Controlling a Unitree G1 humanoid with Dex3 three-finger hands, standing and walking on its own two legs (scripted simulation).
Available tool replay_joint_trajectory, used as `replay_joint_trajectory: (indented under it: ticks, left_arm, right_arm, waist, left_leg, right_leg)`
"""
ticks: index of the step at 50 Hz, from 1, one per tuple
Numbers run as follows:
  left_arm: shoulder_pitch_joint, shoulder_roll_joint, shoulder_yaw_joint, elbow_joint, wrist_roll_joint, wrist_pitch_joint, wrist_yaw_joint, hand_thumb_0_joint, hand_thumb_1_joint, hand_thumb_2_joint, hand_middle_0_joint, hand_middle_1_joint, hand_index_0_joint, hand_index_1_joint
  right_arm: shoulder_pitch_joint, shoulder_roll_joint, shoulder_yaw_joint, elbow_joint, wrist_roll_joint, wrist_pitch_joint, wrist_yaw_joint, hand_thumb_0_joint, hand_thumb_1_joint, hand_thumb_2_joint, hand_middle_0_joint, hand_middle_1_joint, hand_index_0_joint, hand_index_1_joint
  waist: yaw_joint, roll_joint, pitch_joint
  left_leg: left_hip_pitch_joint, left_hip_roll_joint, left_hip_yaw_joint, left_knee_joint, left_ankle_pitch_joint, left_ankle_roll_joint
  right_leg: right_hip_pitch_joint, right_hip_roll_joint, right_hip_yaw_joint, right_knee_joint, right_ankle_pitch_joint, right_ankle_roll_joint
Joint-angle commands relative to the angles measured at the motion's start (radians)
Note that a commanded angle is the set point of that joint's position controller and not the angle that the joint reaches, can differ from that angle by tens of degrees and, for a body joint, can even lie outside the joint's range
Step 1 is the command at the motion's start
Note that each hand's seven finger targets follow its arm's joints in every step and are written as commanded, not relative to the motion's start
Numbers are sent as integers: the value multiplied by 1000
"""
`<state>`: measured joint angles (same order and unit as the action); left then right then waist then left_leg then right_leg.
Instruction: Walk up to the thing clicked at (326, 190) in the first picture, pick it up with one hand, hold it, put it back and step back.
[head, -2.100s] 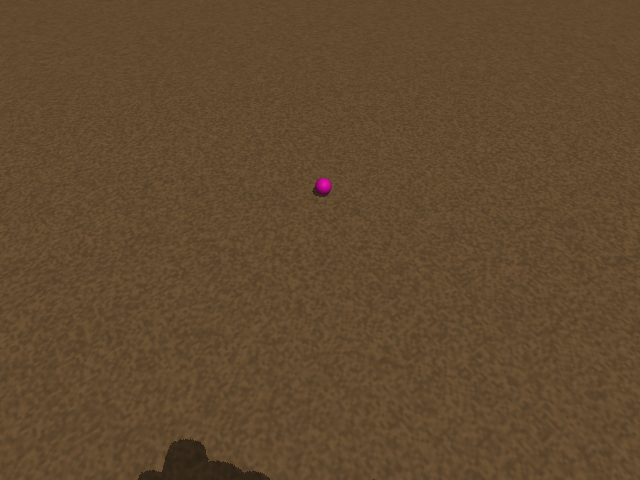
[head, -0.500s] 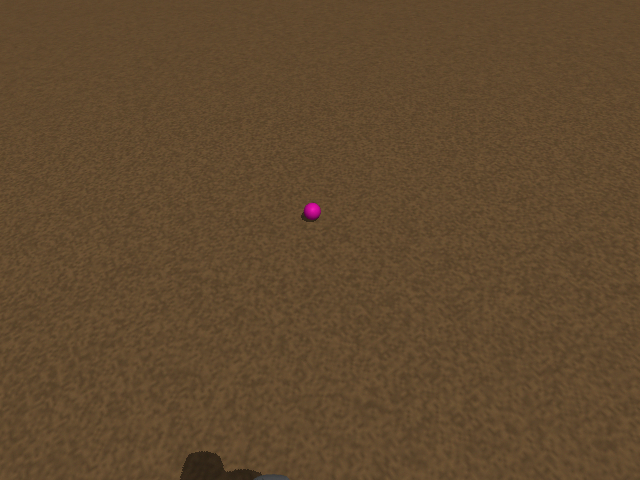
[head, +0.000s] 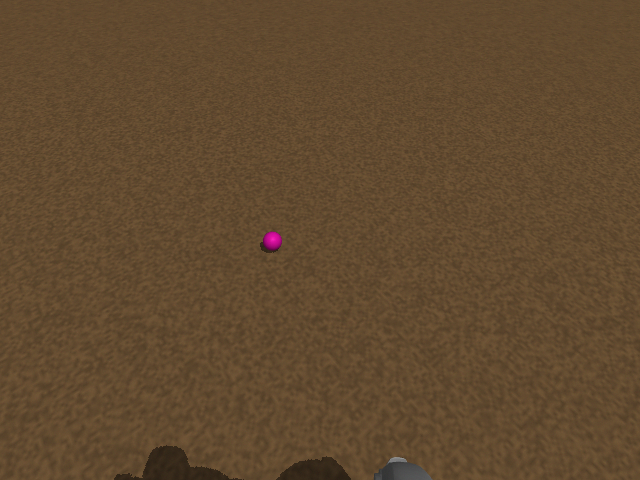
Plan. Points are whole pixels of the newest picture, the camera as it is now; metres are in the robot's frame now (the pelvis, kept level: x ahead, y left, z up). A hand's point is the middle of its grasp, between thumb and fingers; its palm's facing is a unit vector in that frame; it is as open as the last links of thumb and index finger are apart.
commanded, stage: walk up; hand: left
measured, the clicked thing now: (272, 241) +1.09 +0.18 -0.73
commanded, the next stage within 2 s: none
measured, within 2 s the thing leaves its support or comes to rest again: neither
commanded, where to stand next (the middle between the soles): +0.74 -0.07 m, yaw +3 degrees
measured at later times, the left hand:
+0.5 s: hand (172, 422) +0.24 +0.23 -0.16, palm faces +0.01 -0.94 -0.35, open 7.4 cm
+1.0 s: hand (232, 269) +0.50 +0.17 -0.12, palm faces +0.01 -0.90 -0.43, open 7.4 cm
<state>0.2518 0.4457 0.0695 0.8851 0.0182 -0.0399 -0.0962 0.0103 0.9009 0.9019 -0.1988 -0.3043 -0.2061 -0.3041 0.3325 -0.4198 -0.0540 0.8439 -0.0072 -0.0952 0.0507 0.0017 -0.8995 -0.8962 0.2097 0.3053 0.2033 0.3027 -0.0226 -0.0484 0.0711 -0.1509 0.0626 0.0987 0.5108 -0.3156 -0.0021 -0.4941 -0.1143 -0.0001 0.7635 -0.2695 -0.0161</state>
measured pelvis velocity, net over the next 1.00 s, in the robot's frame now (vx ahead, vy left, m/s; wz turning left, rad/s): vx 0.42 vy -0.12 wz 0.02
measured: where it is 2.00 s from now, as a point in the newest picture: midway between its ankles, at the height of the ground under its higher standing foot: (346, 330)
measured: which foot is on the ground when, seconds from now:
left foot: down 0.00-0.12, up 0.14-0.46, down 0.48-0.90, up 0.92-1.00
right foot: up 0.00-0.08, down 0.10-0.50, up 0.52-0.86, down 0.88-1.00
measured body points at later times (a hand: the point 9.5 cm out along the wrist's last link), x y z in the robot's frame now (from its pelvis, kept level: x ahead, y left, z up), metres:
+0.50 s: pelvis +0.23 -0.04 -0.01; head +0.25 -0.03 +0.43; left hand +0.24 +0.28 -0.13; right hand +0.35 -0.36 -0.11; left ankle +0.34 +0.07 -0.74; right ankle +0.16 -0.17 -0.73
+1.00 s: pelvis +0.42 -0.12 -0.01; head +0.43 -0.14 +0.44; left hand +0.50 +0.22 -0.09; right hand +0.47 -0.45 -0.14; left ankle +0.37 +0.04 -0.67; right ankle +0.48 -0.23 -0.73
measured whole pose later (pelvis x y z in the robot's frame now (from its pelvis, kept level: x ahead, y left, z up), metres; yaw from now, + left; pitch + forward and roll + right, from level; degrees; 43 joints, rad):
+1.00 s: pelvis +0.42 -0.12 -0.01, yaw +1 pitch -3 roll +1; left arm 0.26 0.41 0.06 0.85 0.00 -0.08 -0.06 0.01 0.90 0.90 -0.20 -0.30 -0.21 -0.30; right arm 0.33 -0.46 -0.05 0.89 0.00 -0.03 0.03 0.01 -0.90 -0.90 0.21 0.30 0.20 0.30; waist 0.00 0.05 0.08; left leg -0.37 0.05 -0.02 1.07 -0.43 0.03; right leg -0.34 -0.06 -0.07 0.65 -0.26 -0.02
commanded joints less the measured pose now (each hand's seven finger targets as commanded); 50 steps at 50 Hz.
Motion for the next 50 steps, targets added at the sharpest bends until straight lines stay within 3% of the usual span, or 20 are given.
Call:
replay_joint_trajectory:
  ticks: [1,4,5,6,7,8,12,18,21,23,24,25,26,31,37,43,44,45,46,50]
  left_arm:
    - [-5,166,61,-66,5,-30,-6,0,900,900,-200,-300,-200,-300]
    - [160,223,95,-24,9,-42,13,0,900,900,-200,-300,-200,-300]
    - [274,311,124,-18,15,-54,32,0,900,900,-200,-300,-200,-300]
    - [255,364,117,-39,-3,-60,38,0,900,900,-200,-300,-200,-300]
    - [172,350,106,-64,-17,-54,41,0,900,900,-200,-300,-200,-300]
    - [112,316,99,-76,-27,-52,48,0,900,900,-200,-300,-200,-300]
    - [24,237,70,-96,-17,-57,52,0,900,900,-200,-300,-200,-300]
    - [93,237,68,-117,-7,-60,48,0,900,900,-200,-300,-200,-300]
    - [53,244,61,-133,-9,-52,48,0,900,900,-200,-300,-200,-300]
    - [46,212,41,-144,-8,-49,50,0,900,900,-200,-300,-200,-300]
    - [88,159,23,-146,-15,-46,52,0,900,900,-200,-300,-200,-300]
    - [130,86,7,-157,-22,-42,50,0,900,900,-200,-300,-200,-300]
    - [101,217,40,-135,-18,-32,70,0,900,900,-200,-300,-200,-300]
    - [146,189,36,-64,-17,-28,53,0,900,900,-200,-300,-200,-300]
    - [28,164,46,-91,-1,-20,14,0,900,900,-200,-300,-200,-300]
    - [136,196,74,-30,7,-46,27,0,900,900,-200,-300,-200,-300]
    - [218,244,95,-18,9,-55,39,0,900,900,-200,-300,-200,-300]
    - [248,339,109,-45,7,-69,54,0,900,900,-200,-300,-200,-300]
    - [207,354,100,-56,-7,-65,54,0,900,900,-200,-300,-200,-300]
    - [68,252,68,-82,-23,-62,69,0,900,900,-200,-300,-200,-300]
  right_arm:
    - [-81,-293,-90,-85,4,-23,-13,0,-900,-900,200,300,200,300]
    - [-60,-228,-62,-77,-4,-10,-18,0,-900,-900,200,300,200,300]
    - [-18,-145,-31,-86,0,-10,-19,0,-900,-900,200,300,200,300]
    - [-40,-180,-38,-105,12,-11,-27,0,-900,-900,200,300,200,300]
    - [-87,-247,-57,-83,1,-2,-38,0,-900,-900,200,300,200,300]
    - [-60,-251,-58,-52,16,2,-35,0,-900,-900,200,300,200,300]
    - [36,-219,-57,9,6,12,-10,0,-900,-900,200,300,200,300]
    - [-121,-169,-50,-51,-8,5,9,0,-900,-900,200,300,200,300]
    - [-94,-165,-57,-46,-6,-5,9,0,-900,-900,200,300,200,300]
    - [36,-200,-77,-4,-7,-12,-2,0,-900,-900,200,300,200,300]
    - [121,-255,-96,11,-16,-19,-13,0,-900,-900,200,300,200,300]
    - [175,-349,-118,-13,-29,-24,-24,0,-900,-900,200,300,200,300]
    - [152,-374,-126,-32,10,-20,-25,0,-900,-900,200,300,200,300]
    - [-10,-247,-71,-63,16,-23,-32,0,-900,-900,200,300,200,300]
    - [-18,-290,-81,-84,0,-25,-20,0,-900,-900,200,300,200,300]
    - [-55,-231,-60,-98,-3,-1,-16,0,-900,-900,200,300,200,300]
    - [-20,-175,-39,-100,-3,0,-16,0,-900,-900,200,300,200,300]
    - [-3,-109,-14,-125,6,1,-17,0,-900,-900,200,300,200,300]
    - [-50,-215,-46,-100,-5,13,-34,0,-900,-900,200,300,200,300]
    - [32,-218,-49,-16,15,21,-22,0,-900,-900,200,300,200,300]
  waist:
    - [34,176,-26]
    - [138,-23,-100]
    - [185,-285,-126]
    - [164,-316,-118]
    - [137,-135,-53]
    - [101,-56,-26]
    - [27,-134,-12]
    - [83,-91,-26]
    - [42,-55,-53]
    - [-33,50,-103]
    - [-75,202,-145]
    - [-77,378,-190]
    - [-87,221,-187]
    - [24,184,-24]
    - [-4,233,4]
    - [92,58,-73]
    - [136,-132,-108]
    - [137,-322,-108]
    - [135,-188,-56]
    - [39,-132,-20]
  left_leg:
    - [-179,182,-139,-193,-92,181]
    - [-320,98,-43,212,62,120]
    - [-461,-5,19,585,11,69]
    - [-627,-91,-33,710,-205,41]
    - [-594,-3,-151,769,-189,39]
    - [-549,23,-184,743,-108,39]
    - [-391,57,-105,511,2,19]
    - [-348,28,-44,188,88,8]
    - [-175,-3,-9,85,151,25]
    - [93,-52,6,42,151,47]
    - [241,28,-130,-52,-7,97]
    - [369,323,-630,-174,-145,181]
    - [306,408,-801,-250,-218,289]
    - [-28,232,-271,-218,175,212]
    - [-115,196,-199,-268,-113,227]
    - [-275,122,-89,59,-62,148]
    - [-381,44,-15,342,-34,108]
    - [-588,-81,-7,601,-204,44]
    - [-585,-39,-127,673,-230,41]
    - [-468,32,-163,557,-31,36]
  right_leg:
    - [201,41,-78,-120,111,2]
    - [523,91,-70,-192,-21,-28]
    - [608,-99,261,-372,-281,-88]
    - [624,-306,677,-553,-252,-214]
    - [479,-333,660,-533,-250,-259]
    - [424,-272,511,-511,-175,-249]
    - [262,-120,161,-477,32,-202]
    - [325,-136,101,-446,131,-215]
    - [267,-133,59,-369,148,-186]
    - [147,-83,10,-173,205,-142]
    - [33,-5,-62,96,191,-105]
    - [-203,129,-60,337,-217,-36]
    - [-223,112,53,428,-297,-46]
    - [-74,3,59,305,-96,-15]
    - [11,-1,-16,1,24,10]
    - [418,88,-89,-191,37,-12]
    - [548,11,64,-315,-141,-47]
    - [591,-271,568,-526,-292,-153]
    - [483,-341,669,-535,-291,-239]
    - [350,-183,271,-497,-32,-192]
